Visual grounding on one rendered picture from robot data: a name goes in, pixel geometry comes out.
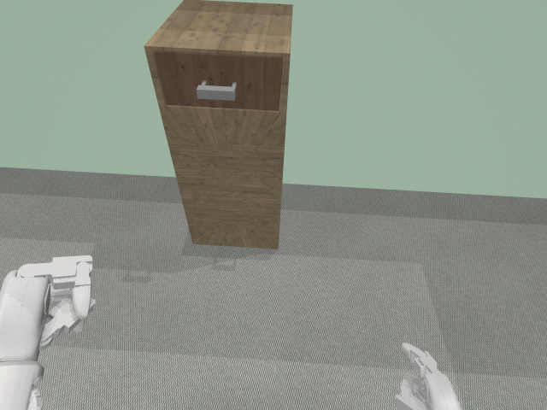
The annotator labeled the robot right hand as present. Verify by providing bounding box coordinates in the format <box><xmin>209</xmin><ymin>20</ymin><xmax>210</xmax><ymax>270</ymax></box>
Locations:
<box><xmin>396</xmin><ymin>343</ymin><xmax>462</xmax><ymax>410</ymax></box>

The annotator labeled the robot left hand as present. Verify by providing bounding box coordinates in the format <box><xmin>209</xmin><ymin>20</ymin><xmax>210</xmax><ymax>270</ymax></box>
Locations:
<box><xmin>0</xmin><ymin>255</ymin><xmax>96</xmax><ymax>362</ymax></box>

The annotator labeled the handle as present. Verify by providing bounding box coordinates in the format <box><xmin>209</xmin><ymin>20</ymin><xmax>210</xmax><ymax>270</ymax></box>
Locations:
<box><xmin>197</xmin><ymin>81</ymin><xmax>237</xmax><ymax>101</ymax></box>

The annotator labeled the cabinet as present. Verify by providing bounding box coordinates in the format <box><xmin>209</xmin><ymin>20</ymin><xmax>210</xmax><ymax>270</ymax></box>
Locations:
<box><xmin>144</xmin><ymin>0</ymin><xmax>293</xmax><ymax>249</ymax></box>

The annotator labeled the drawer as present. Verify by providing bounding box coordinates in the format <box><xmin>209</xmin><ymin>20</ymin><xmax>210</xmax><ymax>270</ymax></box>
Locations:
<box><xmin>155</xmin><ymin>50</ymin><xmax>283</xmax><ymax>111</ymax></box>

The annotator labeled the left robot forearm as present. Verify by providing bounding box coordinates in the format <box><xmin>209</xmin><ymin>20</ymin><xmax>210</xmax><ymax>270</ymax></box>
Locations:
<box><xmin>0</xmin><ymin>360</ymin><xmax>44</xmax><ymax>410</ymax></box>

